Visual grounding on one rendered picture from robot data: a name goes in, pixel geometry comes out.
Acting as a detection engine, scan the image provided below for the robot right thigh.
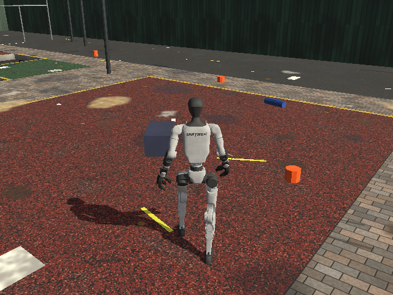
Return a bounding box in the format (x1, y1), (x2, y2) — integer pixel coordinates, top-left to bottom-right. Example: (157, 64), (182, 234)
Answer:
(204, 172), (218, 223)

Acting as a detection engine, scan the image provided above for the left robot upper arm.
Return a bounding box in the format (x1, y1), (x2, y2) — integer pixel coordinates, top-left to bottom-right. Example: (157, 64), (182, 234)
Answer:
(167, 124), (184, 159)

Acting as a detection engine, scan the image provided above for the robot right forearm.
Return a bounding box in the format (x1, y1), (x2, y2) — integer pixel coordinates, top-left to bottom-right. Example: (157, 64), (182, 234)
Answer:
(219, 147), (229, 168)

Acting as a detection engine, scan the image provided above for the humanoid robot head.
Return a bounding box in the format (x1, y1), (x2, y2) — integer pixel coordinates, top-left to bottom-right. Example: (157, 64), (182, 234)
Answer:
(186, 97), (206, 127)

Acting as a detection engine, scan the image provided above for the robot right hand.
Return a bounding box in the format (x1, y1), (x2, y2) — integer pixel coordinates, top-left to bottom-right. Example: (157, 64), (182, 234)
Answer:
(216, 165), (230, 177)

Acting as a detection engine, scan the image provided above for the right robot upper arm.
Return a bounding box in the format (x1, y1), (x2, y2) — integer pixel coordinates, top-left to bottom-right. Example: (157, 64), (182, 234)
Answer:
(209, 124), (226, 157)

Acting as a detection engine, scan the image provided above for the robot left hand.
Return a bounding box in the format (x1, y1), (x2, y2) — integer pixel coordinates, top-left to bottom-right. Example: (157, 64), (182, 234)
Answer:
(157, 174), (171, 191)

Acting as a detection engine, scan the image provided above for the robot left forearm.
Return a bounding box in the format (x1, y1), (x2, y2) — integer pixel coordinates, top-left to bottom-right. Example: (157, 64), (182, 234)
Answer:
(159, 150), (173, 177)

